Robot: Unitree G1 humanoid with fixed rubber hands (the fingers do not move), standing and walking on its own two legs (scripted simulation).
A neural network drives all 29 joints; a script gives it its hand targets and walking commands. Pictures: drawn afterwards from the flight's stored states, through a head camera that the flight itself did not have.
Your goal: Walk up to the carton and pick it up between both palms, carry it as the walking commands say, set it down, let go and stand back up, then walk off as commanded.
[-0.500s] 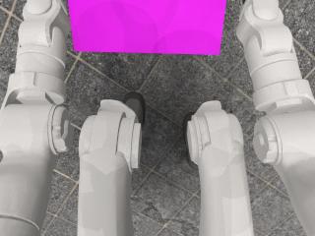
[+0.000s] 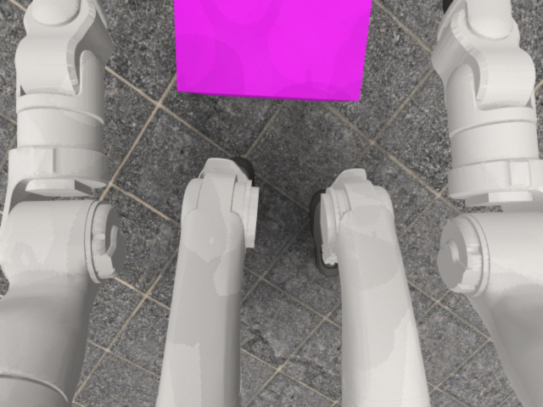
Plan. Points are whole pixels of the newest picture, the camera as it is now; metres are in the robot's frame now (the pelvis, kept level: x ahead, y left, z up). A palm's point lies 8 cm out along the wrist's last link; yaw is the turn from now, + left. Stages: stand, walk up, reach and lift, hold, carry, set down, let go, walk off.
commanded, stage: set down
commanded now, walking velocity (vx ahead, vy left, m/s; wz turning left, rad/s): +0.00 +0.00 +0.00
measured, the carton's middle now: (269, 35) +0.50 +0.05 -0.33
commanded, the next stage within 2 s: let go in 0.80 s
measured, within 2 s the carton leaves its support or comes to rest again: neither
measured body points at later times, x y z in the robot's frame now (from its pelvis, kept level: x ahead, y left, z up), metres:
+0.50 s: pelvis +0.01 +0.00 +0.12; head +0.36 +0.05 +0.39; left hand +0.53 +0.25 -0.02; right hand +0.54 -0.14 -0.01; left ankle +0.15 +0.10 -0.44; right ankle +0.09 -0.12 -0.44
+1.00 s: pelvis +0.03 +0.01 +0.21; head +0.37 +0.05 +0.49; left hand +0.51 +0.25 +0.04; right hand +0.51 -0.15 +0.05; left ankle +0.15 +0.10 -0.44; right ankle +0.09 -0.12 -0.44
